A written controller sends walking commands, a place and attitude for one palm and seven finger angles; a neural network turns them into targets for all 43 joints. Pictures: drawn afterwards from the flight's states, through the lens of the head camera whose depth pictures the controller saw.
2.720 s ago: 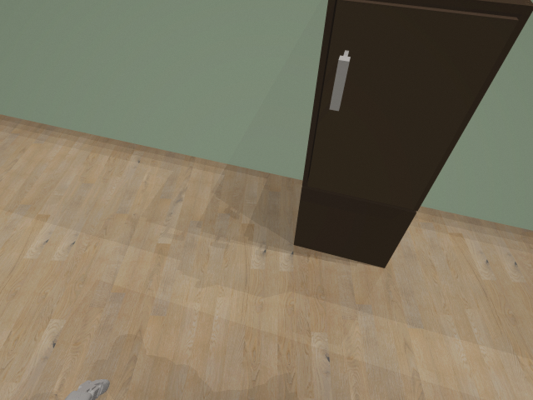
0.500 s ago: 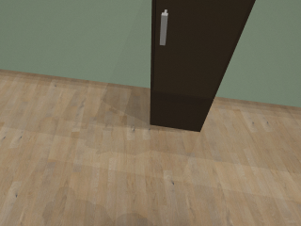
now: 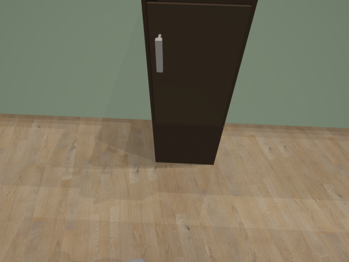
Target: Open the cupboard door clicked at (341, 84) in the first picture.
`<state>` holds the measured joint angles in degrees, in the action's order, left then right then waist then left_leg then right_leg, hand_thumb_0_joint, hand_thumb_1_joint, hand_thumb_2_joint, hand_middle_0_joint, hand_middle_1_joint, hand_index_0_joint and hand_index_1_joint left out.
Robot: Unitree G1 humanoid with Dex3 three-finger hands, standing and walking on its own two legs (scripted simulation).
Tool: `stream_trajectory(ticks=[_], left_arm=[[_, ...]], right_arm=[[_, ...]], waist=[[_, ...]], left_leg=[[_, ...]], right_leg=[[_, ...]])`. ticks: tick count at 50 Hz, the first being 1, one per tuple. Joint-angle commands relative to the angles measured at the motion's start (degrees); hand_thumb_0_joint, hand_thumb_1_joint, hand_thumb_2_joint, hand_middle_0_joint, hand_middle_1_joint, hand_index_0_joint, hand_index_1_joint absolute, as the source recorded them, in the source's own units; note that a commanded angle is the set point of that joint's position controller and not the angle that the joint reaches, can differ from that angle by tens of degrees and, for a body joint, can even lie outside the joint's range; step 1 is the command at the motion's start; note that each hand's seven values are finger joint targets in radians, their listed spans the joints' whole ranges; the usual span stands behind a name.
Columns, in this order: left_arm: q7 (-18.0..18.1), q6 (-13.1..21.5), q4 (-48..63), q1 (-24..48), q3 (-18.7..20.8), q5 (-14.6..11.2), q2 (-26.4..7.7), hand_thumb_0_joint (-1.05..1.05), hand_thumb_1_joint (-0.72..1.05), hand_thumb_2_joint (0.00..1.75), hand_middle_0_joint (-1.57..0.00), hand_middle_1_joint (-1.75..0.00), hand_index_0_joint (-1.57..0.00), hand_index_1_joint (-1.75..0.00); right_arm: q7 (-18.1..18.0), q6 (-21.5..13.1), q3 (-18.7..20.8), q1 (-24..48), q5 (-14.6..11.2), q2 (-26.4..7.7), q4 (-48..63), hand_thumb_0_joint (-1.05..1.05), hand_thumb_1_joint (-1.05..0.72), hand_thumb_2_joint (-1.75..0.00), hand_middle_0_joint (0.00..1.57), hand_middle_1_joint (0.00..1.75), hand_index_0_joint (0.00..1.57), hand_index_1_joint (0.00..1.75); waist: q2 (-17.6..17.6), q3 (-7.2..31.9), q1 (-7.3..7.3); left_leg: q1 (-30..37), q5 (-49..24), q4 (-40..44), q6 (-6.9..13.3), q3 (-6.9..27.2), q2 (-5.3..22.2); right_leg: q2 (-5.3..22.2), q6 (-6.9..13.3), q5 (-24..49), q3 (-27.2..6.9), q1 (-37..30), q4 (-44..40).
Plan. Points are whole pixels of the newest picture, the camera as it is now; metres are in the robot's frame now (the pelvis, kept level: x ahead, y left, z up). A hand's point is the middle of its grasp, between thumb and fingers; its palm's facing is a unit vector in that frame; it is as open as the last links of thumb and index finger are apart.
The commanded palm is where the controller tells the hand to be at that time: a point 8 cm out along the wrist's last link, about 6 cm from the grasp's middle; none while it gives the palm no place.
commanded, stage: take the last steps up to it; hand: left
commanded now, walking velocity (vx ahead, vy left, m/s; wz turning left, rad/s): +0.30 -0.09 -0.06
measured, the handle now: (159, 53) +0.84 +0.12 +0.07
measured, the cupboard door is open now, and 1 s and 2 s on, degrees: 0 0 0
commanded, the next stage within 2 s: come to a stop and stand still in 0.56 s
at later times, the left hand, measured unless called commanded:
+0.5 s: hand (110, 235) +0.23 +0.20 -0.18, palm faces -0.03 -0.99 -0.14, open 7.4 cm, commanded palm none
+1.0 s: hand (143, 187) +0.38 +0.13 -0.17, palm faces +0.04 -0.97 -0.24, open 7.3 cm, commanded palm none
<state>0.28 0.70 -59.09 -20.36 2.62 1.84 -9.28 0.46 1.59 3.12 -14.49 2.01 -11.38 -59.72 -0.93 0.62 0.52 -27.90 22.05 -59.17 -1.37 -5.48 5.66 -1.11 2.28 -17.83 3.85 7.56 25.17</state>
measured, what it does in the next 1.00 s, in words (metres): walks ahead: left foot, then right foot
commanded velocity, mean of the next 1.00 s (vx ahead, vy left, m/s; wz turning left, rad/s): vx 0.05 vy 0.00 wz -0.02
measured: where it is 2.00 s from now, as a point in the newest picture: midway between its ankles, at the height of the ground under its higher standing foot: outside the picture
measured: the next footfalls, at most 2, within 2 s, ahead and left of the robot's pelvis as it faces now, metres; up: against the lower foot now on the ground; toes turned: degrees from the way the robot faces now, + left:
left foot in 0.18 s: +0.13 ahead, +0.13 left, +0.00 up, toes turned +9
right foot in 0.68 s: +0.39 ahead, -0.15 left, +0.00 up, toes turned -11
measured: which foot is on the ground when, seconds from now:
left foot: up 0.00-0.16, down 0.18-0.68, up 0.70-1.00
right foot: down 0.00-0.18, up 0.20-0.66, down 0.68-1.00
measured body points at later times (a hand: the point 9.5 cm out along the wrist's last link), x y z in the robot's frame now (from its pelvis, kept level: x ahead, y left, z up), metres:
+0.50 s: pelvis +0.17 +0.02 +0.01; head +0.19 +0.05 +0.46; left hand +0.23 +0.26 -0.16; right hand +0.08 -0.18 -0.14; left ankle +0.09 +0.12 -0.74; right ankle +0.22 -0.15 -0.65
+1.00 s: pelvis +0.28 -0.05 -0.01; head +0.33 -0.07 +0.44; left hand +0.38 +0.18 -0.15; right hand +0.36 -0.30 -0.17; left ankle +0.27 +0.08 -0.66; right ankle +0.35 -0.14 -0.74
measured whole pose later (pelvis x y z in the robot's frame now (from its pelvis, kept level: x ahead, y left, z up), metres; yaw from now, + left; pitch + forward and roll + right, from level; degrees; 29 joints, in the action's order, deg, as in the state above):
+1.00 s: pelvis +0.28 -0.05 -0.01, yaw -1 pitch +1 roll +0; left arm 2.3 0.0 -57.1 -6.1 2.9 1.5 -7.8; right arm -1.8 3.4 4.6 -7.0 1.3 -12.9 -57.6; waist -2.5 -5.8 0.5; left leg -30.0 24.1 -65.5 -3.2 -0.4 0.8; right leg 2.8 3.6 -10.0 10.5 20.0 29.4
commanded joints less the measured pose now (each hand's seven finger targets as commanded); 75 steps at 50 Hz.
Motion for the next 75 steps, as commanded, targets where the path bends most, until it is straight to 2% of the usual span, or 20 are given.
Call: stream_trajectory(ticks=[1, 4, 8, 10, 14, 18, 27, 30, 32, 33, 34, 35, 40, 50, 59, 60, 61, 62, 67, 75], left_arm=[[0.7, 2.12, 1.31, -1.48, 1.39, -0.01, -8.78, 0.0, 0.9, 0.9, -0.2, -0.3, -0.2, -0.3], [0.66, 2.18, -0.57, -2.88, 1.5, 0.19, -9.05, 0.0, 0.9, 0.9, -0.2, -0.3, -0.2, -0.3], [0.15, 1.88, -1.87, -2.68, 1.31, -0.73, -6.92, 0.0, 0.9, 0.9, -0.2, -0.3, -0.2, -0.3], [-0.74, 1.48, 0.9, -3.27, 0.6, -0.64, -3.63, 0.0, 0.9, 0.9, -0.2, -0.3, -0.2, -0.3], [-1.85, 0.52, 0.04, 3.06, 1.54, 0.31, -4.09, 0.0, 0.9, 0.9, -0.2, -0.3, -0.2, -0.3], [-1.91, -0.72, -1.47, 0.02, 1.5, 0.25, -1.44, 0.0, 0.9, 0.9, -0.2, -0.3, -0.2, -0.3], [-2.28, -0.33, 3.9, 15.2, 0.54, -0.34, -0.42, 0.0, 0.9, 0.9, -0.2, -0.3, -0.2, -0.3], [-1.9, 0.19, 3.22, 12.64, 1.11, -0.53, -1.88, 0.0, 0.9, 0.9, -0.2, -0.3, -0.2, -0.3], [-1.48, 1.34, -0.38, 1.03, 1.95, -0.28, -4.49, 0.0, 0.9, 0.9, -0.2, -0.3, -0.2, -0.3], [-0.85, 2.23, -2.67, -6.38, 3.02, 0.04, -8.51, 0.0, 0.9, 0.9, -0.2, -0.3, -0.2, -0.3], [0.19, 2.93, -3.13, -9.53, 4.1, -0.16, -14.27, 0.0, 0.9, 0.9, -0.2, -0.3, -0.2, -0.3], [0.77, 2.8, -2.48, -7.36, 3.39, -1.39, -13.92, 0.0, 0.9, 0.9, -0.2, -0.3, -0.2, -0.3], [2.46, 1.12, 1.54, 8.73, 1.3, -0.75, -7.07, 0.0, 0.9, 0.9, -0.2, -0.3, -0.2, -0.3], [3.03, -0.51, 5.16, 9.62, 2.59, -0.13, -9.42, 0.0, 0.9, 0.9, -0.2, -0.3, -0.2, -0.3], [1.71, -1.81, 5.44, 8.75, 3.08, 0.12, -12.06, 0.0, 0.9, 0.9, -0.2, -0.3, -0.2, -0.3], [1.54, -2.18, 5.67, 7.85, 2.48, -0.47, -10.05, 0.0, 0.9, 0.9, -0.2, -0.3, -0.2, -0.3], [1.22, -2.48, 6.4, 6.7, 1.78, -0.95, -6.5, 0.0, 0.9, 0.9, -0.2, -0.3, -0.2, -0.3], [1.42, -3.01, 6.77, 8.96, 1.55, -0.81, -6.01, 0.0, 0.9, 0.9, -0.2, -0.3, -0.2, -0.3], [1.1, -3.13, 1.63, 2.68, 2.03, -0.32, -6.45, 0.0, 0.9, 0.9, -0.2, -0.3, -0.2, -0.3], [1.58, -2.07, -0.02, 5.65, -0.26, -1.16, -4.01, 0.0, 0.9, 0.9, -0.2, -0.3, -0.2, -0.3]], right_arm=[[0.45, -2.18, 0.88, 3.95, -0.41, -2.07, 5.47, 0.0, -0.9, -0.9, 0.2, 0.3, 0.2, 0.3], [0.54, -3.06, 0.81, 5.23, -0.66, -1.17, 6.14, 0.0, -0.9, -0.9, 0.2, 0.3, 0.2, 0.3], [-0.89, -4.87, 1.14, -8.58, -0.43, -4.01, 1.14, 0.0, -0.9, -0.9, 0.2, 0.3, 0.2, 0.3], [-2.2, -4.81, 3.09, -19.54, 0.03, -14.23, -1.38, 0.0, -0.9, -0.9, 0.2, 0.3, 0.2, 0.3], [-3.07, -5.76, 0.35, -9.23, -0.4, -4.54, -0.44, 0.0, -0.9, -0.9, 0.2, 0.3, 0.2, 0.3], [-3.25, -6.71, -0.17, -10.73, -0.72, -2.9, -2.33, 0.0, -0.9, -0.9, 0.2, 0.3, 0.2, 0.3], [-2.95, -5.75, 0.16, -16.77, -0.03, -2.29, -5.45, 0.0, -0.9, -0.9, 0.2, 0.3, 0.2, 0.3], [-2.97, -5.29, 0.86, -15.1, -0.1, -3.81, -5.83, 0.0, -0.9, -0.9, 0.2, 0.3, 0.2, 0.3], [-2.72, -5.14, 1.12, -13.33, -0.67, -4.49, -5.61, 0.0, -0.9, -0.9, 0.2, 0.3, 0.2, 0.3], [-2.16, -5.11, 1.02, -14.33, -1.2, -3.02, -5.74, 0.0, -0.9, -0.9, 0.2, 0.3, 0.2, 0.3], [-1.85, -4.81, -0.25, -19.62, -1.84, 1.71, -4.53, 0.0, -0.9, -0.9, 0.2, 0.3, 0.2, 0.3], [-2.57, -3.7, -0.39, -17.52, -2.24, 0.47, -4.01, 0.0, -0.9, -0.9, 0.2, 0.3, 0.2, 0.3], [-2.93, -0.19, -0.14, -11.45, -2.07, 2.42, -4.48, 0.0, -0.9, -0.9, 0.2, 0.3, 0.2, 0.3], [-1.31, 2.53, 1.69, -0.67, -0.66, -2.23, 3.56, 0.0, -0.9, -0.9, 0.2, 0.3, 0.2, 0.3], [-0.85, -0.51, 0.59, -2.14, -1.33, -2.86, 4.71, 0.0, -0.9, -0.9, 0.2, 0.3, 0.2, 0.3], [-0.91, -1.03, 0.91, -3.49, -1.3, -4.97, 4.24, 0.0, -0.9, -0.9, 0.2, 0.3, 0.2, 0.3], [-1.06, -1.36, 1.69, -2.62, -0.67, -9.56, 5.24, 0.0, -0.9, -0.9, 0.2, 0.3, 0.2, 0.3], [-1.4, -0.66, 1.56, 2.05, -0.32, -11.47, 7.16, 0.0, -0.9, -0.9, 0.2, 0.3, 0.2, 0.3], [-3.03, -1.74, -0.47, 6.13, -0.78, -5.94, 6.14, 0.0, -0.9, -0.9, 0.2, 0.3, 0.2, 0.3], [-3.8, -2.72, -0.44, -4.79, -1.16, -4.78, -0.31, 0.0, -0.9, -0.9, 0.2, 0.3, 0.2, 0.3]], waist=[[6.85, -7.33, -0.68], [7.34, -6.79, 0.05], [-2.29, -0.17, -5.22], [-20.04, 4.47, -7.37], [-2.2, -7.18, -2.73], [-6.07, -5.22, -0.55], [-7.97, -10.87, -4.04], [-8.38, -8.46, -2.24], [-4.44, -0.77, 3.08], [3.69, 5.47, 6.2], [19.11, 13.8, 4.75], [12.29, 14.2, 3.79], [3.12, 0.44, -1.26], [8.5, 3.88, -0.46], [10.07, 5.64, -1.41], [3.03, 5.63, -1.9], [-13.73, 3.24, -1.72], [-16.5, -1.84, -1.52], [-6.86, -2.64, 2.0], [-6.76, 2.26, -2.03]], left_leg=[[-3.91, -3.93, 6.24, -0.74, -0.04, 1.31], [0.73, -2.76, 15.07, 0.01, -0.48, 0.7], [25.15, -9.36, 32.19, 1.0, -0.68, -0.42], [36.23, -1.08, 46.52, 9.87, 34.0, 23.84], [19.61, -9.8, 48.68, 7.52, 18.83, 17.65], [21.43, -27.57, 46.05, 5.83, 4.13, 11.56], [23.13, -35.21, 45.04, 7.59, -0.18, 11.2], [22.58, -39.68, 40.52, 7.38, 0.17, 12.94], [21.4, -40.09, 27.34, 4.88, -2.13, 10.34], [13.82, -27.33, 13.51, 2.84, -3.95, 6.54], [1.74, 10.5, -5.46, 0.35, -3.77, -3.68], [5.59, 14.12, -9.54, 1.42, 5.16, -2.37], [7.38, 6.16, -5.97, -0.01, 6.23, -0.38], [0.59, 1.15, -5.73, -2.3, 7.39, -3.42], [19.44, -6.03, 31.14, -0.29, 1.77, -4.54], [24.13, -8.06, 36.85, 0.45, 5.11, -1.48], [22.12, -12.18, 43.59, 4.35, 20.45, 10.72], [10.27, -14.24, 47.54, 8.36, 24.39, 15.76], [13.78, -22.42, 44.13, 7.86, 11.26, 6.11], [30.59, -46.92, 40.29, 10.39, 13.85, 8.15]], right_leg=[[13.72, 8.37, -0.88, -13.1, 4.43, -14.84], [14.21, 8.19, 1.0, -12.7, 3.75, -12.89], [7.55, 4.06, 7.74, -6.45, 9.31, 6.26], [-1.0, -0.28, -15.11, -1.63, 28.45, 37.32], [6.57, -1.33, 0.54, -5.85, 29.42, 45.77], [5.96, -3.15, 6.07, -3.35, 28.44, 43.7], [6.15, -2.72, 8.3, 3.2, 26.72, 17.45], [4.57, -0.73, 6.18, 3.42, 17.5, 11.79], [2.45, 0.23, 11.29, 4.66, 1.51, 4.76], [8.59, 2.01, 14.78, -2.03, -11.63, 2.84], [24.88, 7.38, 32.87, -23.4, -22.14, -0.26], [26.56, 8.69, 43.84, -22.29, -14.04, -3.12], [21.31, 7.71, 49.72, -7.15, 7.22, -3.65], [21.65, 9.0, 39.27, -6.96, 5.15, -4.26], [17.12, 4.04, 12.08, -7.39, 9.11, -1.42], [13.51, 1.17, 5.3, -4.52, 13.91, 3.39], [6.25, -2.77, -6.12, 1.34, 21.37, 12.5], [3.3, -3.5, -13.14, -1.59, 19.95, 20.95], [2.22, -3.78, -3.34, -6.72, 19.5, 35.19], [3.88, -4.42, -8.3, -3.86, 12.28, 11.03]])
